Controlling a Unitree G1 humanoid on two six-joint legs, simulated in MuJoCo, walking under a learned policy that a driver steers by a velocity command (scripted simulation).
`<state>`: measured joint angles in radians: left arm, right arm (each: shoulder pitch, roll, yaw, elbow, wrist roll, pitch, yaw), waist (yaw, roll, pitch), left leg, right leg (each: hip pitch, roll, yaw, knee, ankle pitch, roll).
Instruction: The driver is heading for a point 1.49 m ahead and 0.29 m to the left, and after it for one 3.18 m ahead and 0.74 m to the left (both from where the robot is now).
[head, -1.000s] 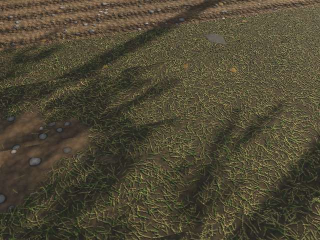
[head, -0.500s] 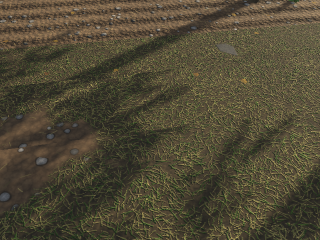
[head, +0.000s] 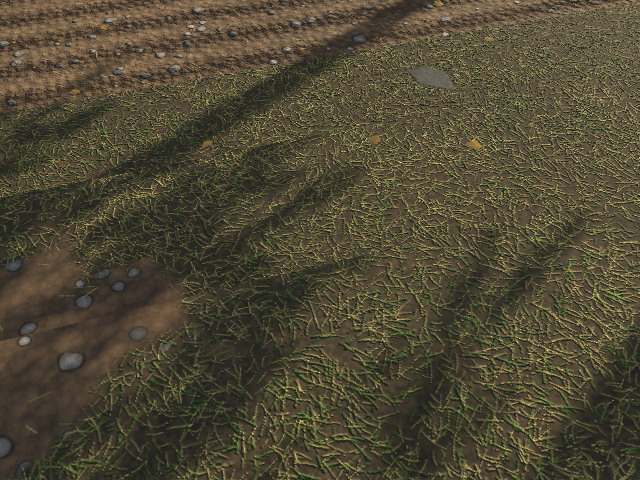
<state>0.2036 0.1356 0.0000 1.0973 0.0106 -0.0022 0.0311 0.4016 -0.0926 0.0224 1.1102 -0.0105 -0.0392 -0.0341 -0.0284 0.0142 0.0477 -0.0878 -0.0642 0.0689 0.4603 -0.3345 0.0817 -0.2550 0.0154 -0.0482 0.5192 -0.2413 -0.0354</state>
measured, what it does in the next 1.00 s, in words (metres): lifts its right foot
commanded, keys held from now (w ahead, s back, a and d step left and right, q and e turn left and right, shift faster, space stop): no key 0.66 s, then w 0.34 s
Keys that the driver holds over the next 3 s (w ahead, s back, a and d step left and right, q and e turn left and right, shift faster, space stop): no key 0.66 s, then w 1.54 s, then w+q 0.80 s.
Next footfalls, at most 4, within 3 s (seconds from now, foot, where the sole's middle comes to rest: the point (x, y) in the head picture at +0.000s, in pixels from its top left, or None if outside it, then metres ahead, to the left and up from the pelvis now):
1.06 right None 0.22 -0.15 -0.77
1.76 left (285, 440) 0.65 0.11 -0.92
2.22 right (359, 356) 0.87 -0.08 -0.92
2.72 left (293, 305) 1.04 0.09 -0.92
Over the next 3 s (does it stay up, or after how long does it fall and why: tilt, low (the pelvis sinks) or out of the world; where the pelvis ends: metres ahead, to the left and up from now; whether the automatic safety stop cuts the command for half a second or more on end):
stays up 1.09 0.06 -0.14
